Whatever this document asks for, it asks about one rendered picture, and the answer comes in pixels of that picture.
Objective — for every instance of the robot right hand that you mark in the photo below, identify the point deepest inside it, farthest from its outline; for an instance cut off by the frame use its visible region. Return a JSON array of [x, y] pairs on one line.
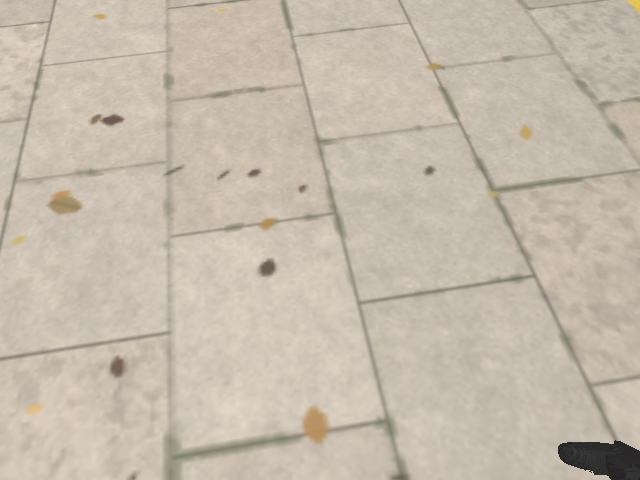
[[619, 461]]

